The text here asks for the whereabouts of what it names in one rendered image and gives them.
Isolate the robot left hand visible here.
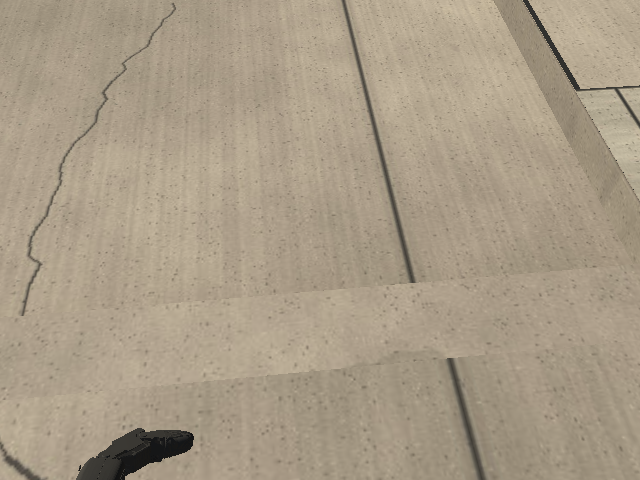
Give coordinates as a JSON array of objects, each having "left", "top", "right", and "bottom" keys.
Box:
[{"left": 76, "top": 428, "right": 194, "bottom": 480}]

